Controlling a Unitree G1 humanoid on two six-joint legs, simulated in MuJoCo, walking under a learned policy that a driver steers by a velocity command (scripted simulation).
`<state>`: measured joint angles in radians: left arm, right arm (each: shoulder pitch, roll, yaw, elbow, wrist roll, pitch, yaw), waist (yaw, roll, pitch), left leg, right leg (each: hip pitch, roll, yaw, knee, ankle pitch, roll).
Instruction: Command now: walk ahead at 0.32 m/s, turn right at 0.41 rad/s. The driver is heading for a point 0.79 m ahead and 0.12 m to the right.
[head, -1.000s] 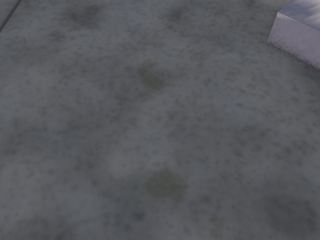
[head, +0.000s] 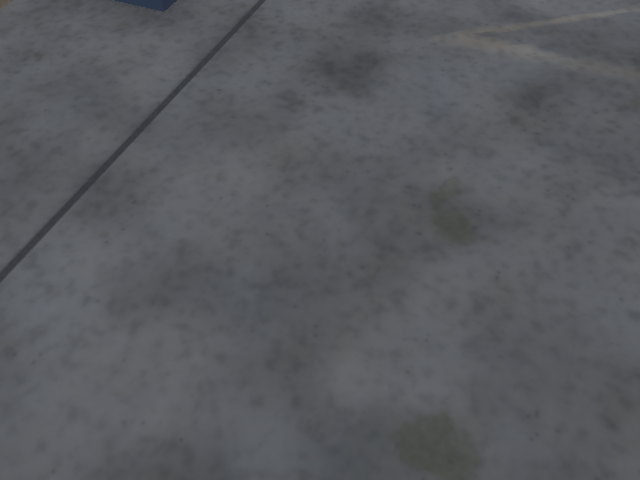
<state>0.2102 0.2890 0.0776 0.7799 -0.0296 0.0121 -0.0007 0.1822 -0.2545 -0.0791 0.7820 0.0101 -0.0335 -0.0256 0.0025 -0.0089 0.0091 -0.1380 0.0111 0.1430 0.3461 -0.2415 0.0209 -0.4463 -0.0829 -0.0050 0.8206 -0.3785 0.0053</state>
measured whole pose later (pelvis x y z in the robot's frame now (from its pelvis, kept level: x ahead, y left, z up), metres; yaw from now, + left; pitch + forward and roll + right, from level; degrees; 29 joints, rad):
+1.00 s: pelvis +0.50 -0.16 +0.00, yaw -6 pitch +2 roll +1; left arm 0.06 0.27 0.03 0.63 0.01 -0.10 0.00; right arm 0.35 -0.28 -0.06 0.81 0.03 -0.05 0.00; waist -0.10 -0.02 0.04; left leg -0.13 -0.12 -0.14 0.35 -0.24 0.07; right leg -0.62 -0.06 0.12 0.60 0.00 0.07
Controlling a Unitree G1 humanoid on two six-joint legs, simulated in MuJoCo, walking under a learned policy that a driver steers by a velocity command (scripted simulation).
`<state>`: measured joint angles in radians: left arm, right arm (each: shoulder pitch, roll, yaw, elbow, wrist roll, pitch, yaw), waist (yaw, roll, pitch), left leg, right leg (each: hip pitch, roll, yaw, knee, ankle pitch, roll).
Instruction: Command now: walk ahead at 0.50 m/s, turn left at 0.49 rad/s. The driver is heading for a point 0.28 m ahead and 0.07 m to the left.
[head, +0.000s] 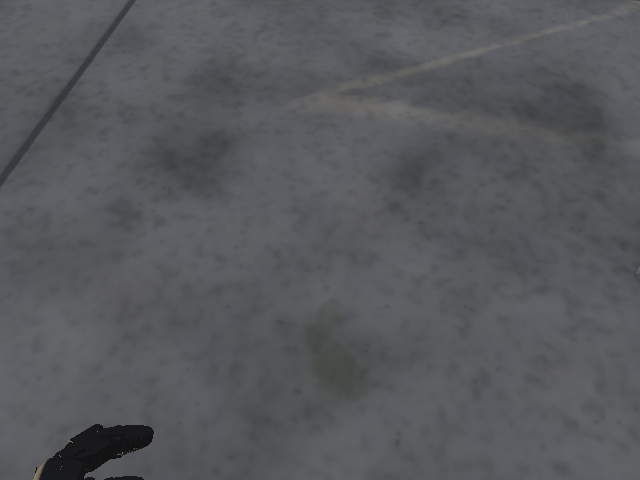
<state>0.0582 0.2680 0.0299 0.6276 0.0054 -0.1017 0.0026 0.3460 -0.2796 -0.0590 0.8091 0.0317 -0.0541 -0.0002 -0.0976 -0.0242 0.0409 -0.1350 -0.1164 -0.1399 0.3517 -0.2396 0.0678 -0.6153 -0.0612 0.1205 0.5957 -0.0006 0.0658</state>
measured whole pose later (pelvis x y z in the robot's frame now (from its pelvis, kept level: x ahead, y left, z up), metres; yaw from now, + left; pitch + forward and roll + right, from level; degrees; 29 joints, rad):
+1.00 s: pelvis +0.23 -0.01 -0.01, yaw +10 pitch -1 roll -1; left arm 0.23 0.25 0.03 0.89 0.01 0.01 0.04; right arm 0.13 -0.23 -0.04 0.81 -0.01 0.01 -0.01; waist 0.02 0.01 0.03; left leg -0.29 -0.02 -0.03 0.56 -0.26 0.02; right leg -0.14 -0.03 -0.02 0.51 -0.36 0.03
